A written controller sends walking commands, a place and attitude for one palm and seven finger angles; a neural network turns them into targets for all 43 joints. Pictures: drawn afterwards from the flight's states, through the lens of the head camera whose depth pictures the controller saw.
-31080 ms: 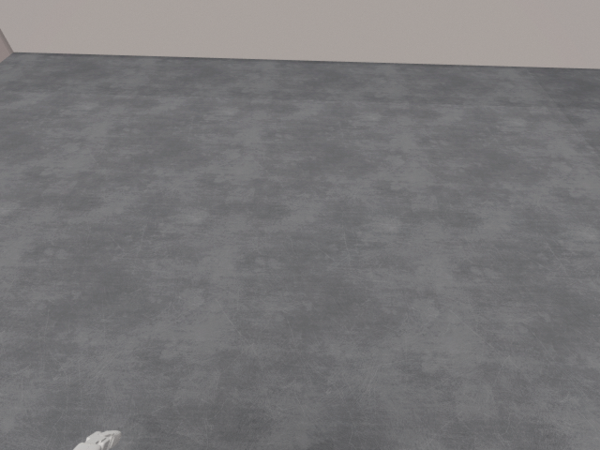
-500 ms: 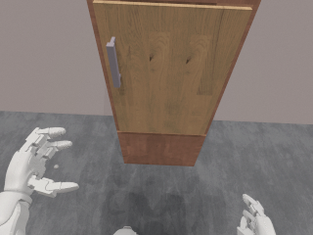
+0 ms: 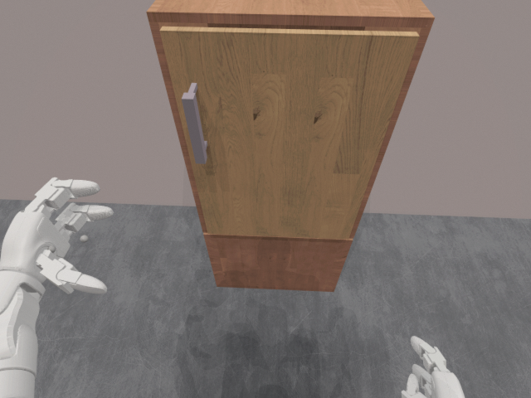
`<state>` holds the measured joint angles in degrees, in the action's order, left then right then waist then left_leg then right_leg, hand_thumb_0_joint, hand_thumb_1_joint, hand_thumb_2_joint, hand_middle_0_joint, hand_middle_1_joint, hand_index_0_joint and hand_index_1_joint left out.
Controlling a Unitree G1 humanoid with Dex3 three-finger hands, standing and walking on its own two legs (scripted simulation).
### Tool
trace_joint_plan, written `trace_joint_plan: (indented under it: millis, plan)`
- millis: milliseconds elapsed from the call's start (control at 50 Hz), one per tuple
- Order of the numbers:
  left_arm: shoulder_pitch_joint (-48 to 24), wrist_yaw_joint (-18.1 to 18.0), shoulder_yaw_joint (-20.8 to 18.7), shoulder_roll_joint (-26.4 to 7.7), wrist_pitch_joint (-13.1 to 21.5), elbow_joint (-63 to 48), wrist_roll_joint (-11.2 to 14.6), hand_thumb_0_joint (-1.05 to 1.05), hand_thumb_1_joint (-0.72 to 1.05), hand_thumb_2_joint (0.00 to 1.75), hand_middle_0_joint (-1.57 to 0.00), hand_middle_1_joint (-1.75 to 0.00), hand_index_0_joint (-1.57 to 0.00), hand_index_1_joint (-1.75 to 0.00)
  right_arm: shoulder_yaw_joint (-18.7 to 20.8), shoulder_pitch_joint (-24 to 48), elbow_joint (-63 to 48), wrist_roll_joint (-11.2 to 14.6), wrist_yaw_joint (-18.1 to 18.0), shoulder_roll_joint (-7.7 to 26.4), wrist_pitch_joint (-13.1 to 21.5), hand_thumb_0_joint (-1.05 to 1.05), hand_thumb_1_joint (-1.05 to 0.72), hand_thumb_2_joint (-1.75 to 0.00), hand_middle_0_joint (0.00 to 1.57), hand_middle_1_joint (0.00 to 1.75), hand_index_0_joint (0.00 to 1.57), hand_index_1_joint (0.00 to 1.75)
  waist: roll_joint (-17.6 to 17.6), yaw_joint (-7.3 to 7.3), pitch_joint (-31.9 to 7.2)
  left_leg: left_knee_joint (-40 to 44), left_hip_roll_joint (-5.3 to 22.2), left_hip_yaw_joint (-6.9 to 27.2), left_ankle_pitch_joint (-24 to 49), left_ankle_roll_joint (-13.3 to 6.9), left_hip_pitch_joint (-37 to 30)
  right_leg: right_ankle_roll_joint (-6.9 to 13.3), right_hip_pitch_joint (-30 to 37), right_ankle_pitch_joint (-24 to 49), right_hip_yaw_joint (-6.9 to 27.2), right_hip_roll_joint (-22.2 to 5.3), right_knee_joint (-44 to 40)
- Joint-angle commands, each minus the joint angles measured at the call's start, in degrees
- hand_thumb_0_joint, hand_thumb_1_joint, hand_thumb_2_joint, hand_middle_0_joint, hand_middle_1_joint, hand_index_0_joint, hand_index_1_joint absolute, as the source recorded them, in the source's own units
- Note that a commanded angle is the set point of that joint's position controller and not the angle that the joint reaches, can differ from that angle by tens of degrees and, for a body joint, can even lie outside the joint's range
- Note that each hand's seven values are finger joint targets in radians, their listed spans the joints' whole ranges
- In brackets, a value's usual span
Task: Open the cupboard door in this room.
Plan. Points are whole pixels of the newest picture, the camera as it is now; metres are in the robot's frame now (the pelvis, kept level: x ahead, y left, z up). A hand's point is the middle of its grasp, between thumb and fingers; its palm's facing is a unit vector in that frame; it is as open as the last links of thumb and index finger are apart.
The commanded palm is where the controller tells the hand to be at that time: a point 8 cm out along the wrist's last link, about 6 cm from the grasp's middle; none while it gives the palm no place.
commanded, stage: raise the hand with hooked fingers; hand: left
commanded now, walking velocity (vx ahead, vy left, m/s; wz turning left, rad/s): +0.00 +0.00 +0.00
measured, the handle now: (197, 124) +0.59 +0.19 +0.09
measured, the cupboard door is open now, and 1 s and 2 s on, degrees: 0 0 0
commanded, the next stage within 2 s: move the hooked fingers beside the handle in 0.46 s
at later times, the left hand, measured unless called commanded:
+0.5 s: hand (91, 236) +0.29 +0.27 +0.11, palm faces +0.04 -1.00 -0.01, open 14.0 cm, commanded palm +0.26 +0.31 +0.11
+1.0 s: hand (126, 198) +0.37 +0.25 +0.11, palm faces +0.02 -1.00 +0.00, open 14.0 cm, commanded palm +0.34 +0.30 +0.10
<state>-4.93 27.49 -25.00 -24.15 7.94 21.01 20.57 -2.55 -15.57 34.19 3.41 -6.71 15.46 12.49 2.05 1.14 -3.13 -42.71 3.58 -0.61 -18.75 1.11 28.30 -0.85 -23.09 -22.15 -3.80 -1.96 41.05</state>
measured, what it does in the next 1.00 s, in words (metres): stands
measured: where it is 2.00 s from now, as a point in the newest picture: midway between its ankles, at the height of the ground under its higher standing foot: outside the picture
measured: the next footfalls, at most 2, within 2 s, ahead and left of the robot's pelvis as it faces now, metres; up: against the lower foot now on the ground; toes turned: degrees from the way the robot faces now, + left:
none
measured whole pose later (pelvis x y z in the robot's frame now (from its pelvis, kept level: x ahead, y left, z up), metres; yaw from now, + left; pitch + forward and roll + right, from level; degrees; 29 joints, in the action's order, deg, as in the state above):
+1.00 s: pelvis -0.01 +0.00 +0.00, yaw -1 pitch +6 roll -1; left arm -24.5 24.2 -22.9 -25.5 10.6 41.3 15.3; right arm -2.6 -17.4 34.9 3.0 -5.7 15.6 7.8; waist 1.4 -1.4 -2.5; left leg -42.7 3.8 -1.4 -17.8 1.1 31.2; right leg -0.7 -26.9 -21.4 -2.8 -1.7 42.0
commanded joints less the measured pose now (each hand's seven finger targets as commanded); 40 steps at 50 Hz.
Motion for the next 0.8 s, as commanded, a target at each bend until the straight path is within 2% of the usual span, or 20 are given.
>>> trace_joint_plan:
  millis: [0,40,80,100,160,220,260,320,380,440,480,520,540,560,580,620,640,680,740,780]
  plan:
    - [-11.50,0.79,-4.75,-14.11,2.47,-7.91,1.64,0.00,-0.50,0.30,-0.30,-1.20,-0.30,-1.20,3.33,3.21,-8.74,0.10,-0.37,7.96,2.75,0.00,-0.90,-0.90,0.20,0.30,0.20,0.30,0.14,0.18,-10.32,6.22,-3.68,0.44,10.43,-2.45,-9.99,1.55,1.00,14.11,0.86,3.01,-7.31]
    - [-11.24,0.84,-5.22,-14.73,2.56,-8.96,1.33,0.00,-0.50,0.30,-0.30,-1.20,-0.30,-1.20,3.60,2.94,-8.97,0.10,-0.02,8.13,2.50,0.00,-0.90,-0.90,0.20,0.30,0.20,0.30,0.84,0.30,-12.30,6.10,-3.67,0.08,12.27,-2.45,-10.73,1.31,1.32,16.78,0.82,2.92,-6.71]
    - [-11.61,0.39,-4.96,-14.41,3.06,-10.35,1.02,0.00,-0.50,0.30,-0.30,-1.20,-0.30,-1.20,3.74,3.09,-9.25,0.11,0.26,7.91,2.26,0.00,-0.90,-0.90,0.20,0.30,0.20,0.30,2.56,0.16,-11.98,6.34,-3.62,-0.02,12.13,-2.35,-11.34,1.37,0.62,16.17,0.57,2.99,-6.72]
    - [-11.79,0.13,-5.73,-15.31,3.32,-10.68,1.23,0.00,-0.50,0.30,-0.30,-1.20,-0.30,-1.20,3.78,2.81,-9.43,-0.05,0.29,8.08,2.14,0.00,-0.90,-0.90,0.20,0.30,0.20,0.30,0.10,0.36,-11.51,6.29,-3.58,0.07,12.23,-2.47,-10.75,1.46,1.45,16.18,0.68,3.24,-6.72]
    - [-13.01,-0.78,-6.50,-15.61,4.35,-11.97,1.04,0.00,-0.50,0.30,-0.30,-1.20,-0.30,-1.20,3.80,2.85,-9.31,-0.08,0.39,7.92,1.97,0.00,-0.90,-0.90,0.20,0.30,0.20,0.30,2.73,0.27,-12.38,6.66,-3.56,0.02,12.18,-2.33,-11.67,1.42,1.04,16.08,0.70,3.17,-6.60]
    - [-13.71,-1.26,-7.37,-16.57,5.37,-12.74,0.91,0.00,-0.50,0.30,-0.30,-1.20,-0.30,-1.20,3.87,2.72,-9.11,-0.24,0.28,7.92,1.81,0.00,-0.90,-0.90,0.20,0.30,0.20,0.30,1.69,0.11,-13.54,6.48,-3.52,-0.26,12.86,-2.53,-12.21,1.31,1.98,17.26,1.11,3.23,-6.57]
    - [-14.08,-1.04,-6.21,-15.20,5.46,-12.41,0.88,0.00,-0.50,0.30,-0.30,-1.20,-0.30,-1.20,3.80,2.76,-8.85,-0.13,0.18,7.71,1.66,0.00,-0.90,-0.90,0.20,0.30,0.20,0.30,3.24,-0.22,-12.74,6.57,-3.49,-0.32,12.38,-2.46,-12.50,1.32,1.10,16.92,1.03,3.22,-6.71]
    - [-13.47,-0.29,-6.00,-15.13,4.91,-11.03,1.11,0.00,-0.50,0.30,-0.30,-1.20,-0.30,-1.20,3.84,2.73,-8.60,-0.10,0.10,7.89,1.53,0.00,-0.90,-0.90,0.20,0.30,0.20,0.30,1.66,-0.33,-12.74,6.22,-3.48,-0.47,12.77,-2.57,-12.08,1.21,1.66,18.17,1.31,3.14,-6.80]
    - [-13.98,0.02,-4.79,-14.36,4.30,-10.25,0.89,0.00,-0.50,0.30,-0.30,-1.20,-0.30,-1.20,3.74,2.96,-8.76,0.15,0.01,7.86,1.24,0.00,-0.90,-0.90,0.20,0.30,0.20,0.30,2.48,-0.51,-10.91,6.90,-3.47,-0.14,10.67,-2.39,-11.55,1.22,0.09,15.37,0.89,3.18,-7.26]
    - [-14.17,0.12,-5.25,-14.65,4.08,-9.71,1.21,0.00,-0.50,0.30,-0.30,-1.20,-0.30,-1.20,3.63,3.12,-9.02,0.06,0.00,7.90,1.12,0.00,-0.90,-0.90,0.20,0.30,0.20,0.30,0.63,-0.39,-11.05,6.77,-3.48,-0.12,10.40,-2.49,-11.14,1.18,0.53,15.27,1.14,3.21,-7.32]
    - [-14.53,0.04,-5.11,-14.52,4.15,-10.05,1.10,0.00,-0.50,0.30,-0.30,-1.20,-0.30,-1.20,3.60,3.24,-9.13,0.05,-0.04,7.80,1.08,0.00,-0.90,-0.90,0.20,0.30,0.20,0.30,1.97,-0.35,-11.41,6.79,-3.52,-0.10,10.20,-2.38,-11.39,1.22,0.33,14.89,1.06,3.20,-7.19]
    - [-14.37,-0.04,-5.18,-14.77,4.27,-9.46,1.21,0.00,-0.50,0.30,-0.30,-1.20,-0.30,-1.20,3.51,3.36,-9.19,0.13,0.03,7.84,1.06,0.00,-0.90,-0.90,0.20,0.30,0.20,0.30,0.76,-0.29,-10.90,6.71,-3.50,-0.17,9.84,-2.50,-10.87,1.18,0.36,14.58,1.36,3.25,-7.39]
    - [-15.10,-0.08,-4.85,-14.62,4.46,-10.34,0.95,0.00,-0.50,0.30,-0.30,-1.20,-0.30,-1.20,3.46,3.42,-9.16,0.08,-0.01,7.77,1.03,0.00,-0.90,-0.90,0.20,0.30,0.20,0.30,2.28,-0.33,-11.02,6.93,-3.46,0.02,9.49,-2.39,-11.25,1.32,-0.01,13.92,1.15,3.27,-7.25]
    - [-18.00,-0.09,-3.15,-13.23,4.52,-10.30,0.94,0.00,-0.50,0.30,-0.30,-1.20,-0.30,-1.20,3.34,3.51,-9.05,0.14,-0.09,7.70,1.11,0.00,-0.90,-0.90,0.20,0.30,0.20,0.30,1.81,-1.27,-10.67,6.84,-3.53,0.05,8.61,-2.43,-11.36,1.17,-0.87,13.21,1.19,3.28,-7.45]
    - [-19.67,-0.49,-4.17,-14.87,4.61,-9.15,0.46,0.00,-0.50,0.30,-0.30,-1.20,-0.30,-1.20,3.51,3.01,-8.49,0.15,-0.36,7.96,0.98,0.00,-0.90,-0.90,0.20,0.30,0.20,0.30,1.50,-1.41,-10.40,6.90,-3.35,0.29,7.56,-2.34,-11.04,1.16,-1.50,11.67,1.14,3.35,-7.58]
    - [-25.25,-0.91,-2.35,-14.30,4.71,-7.06,-0.13,0.00,-0.50,0.30,-0.30,-1.20,-0.30,-1.20,3.17,2.97,-7.92,0.17,-0.71,8.00,0.88,0.00,-0.90,-0.90,0.20,0.30,0.20,0.30,1.81,-2.37,-8.63,7.15,-3.33,0.72,4.86,-2.28,-10.32,1.23,-3.19,8.43,1.22,3.33,-7.96]
    - [-28.30,-1.10,-1.05,-13.65,4.94,-6.70,-0.65,0.00,-0.50,0.30,-0.30,-1.20,-0.30,-1.20,3.11,2.92,-7.62,0.16,-0.89,7.97,0.94,0.00,-0.90,-0.90,0.20,0.30,0.20,0.30,3.30,-2.71,-9.34,7.25,-3.37,0.91,3.93,-2.28,-10.92,1.33,-3.89,7.14,1.25,3.26,-7.90]
    - [-31.21,-1.68,0.04,-13.53,5.09,-4.15,-1.76,0.00,-0.50,0.30,-0.30,-1.20,-0.30,-1.20,3.03,2.55,-7.05,0.07,-1.17,8.07,0.86,0.00,-0.90,-0.90,0.20,0.30,0.20,0.30,3.20,-3.02,-9.75,7.20,-3.38,1.30,3.01,-2.31,-11.00,1.46,-4.53,6.00,1.23,3.09,-7.86]
    - [-34.68,-2.36,0.20,-14.40,5.42,-0.26,-2.69,0.00,-0.50,0.30,-0.30,-1.20,-0.30,-1.20,3.05,1.83,-6.28,-0.08,-1.17,8.29,0.41,0.00,-0.90,-0.90,0.20,0.30,0.20,0.30,1.75,-2.92,-11.76,6.74,-3.29,1.40,3.88,-2.36,-10.79,1.53,-3.64,6.75,1.39,3.02,-7.50]
    - [-33.99,-2.82,-1.65,-16.37,5.73,2.09,-3.35,0.00,-0.50,0.30,-0.30,-1.20,-0.30,-1.20,3.21,1.32,-6.05,-0.30,-0.77,8.45,-0.01,0.00,-0.90,-0.90,0.20,0.30,0.20,0.30,2.61,-1.96,-14.23,6.37,-3.29,1.38,5.83,-2.22,-11.02,1.77,-2.38,8.71,1.27,2.99,-6.64]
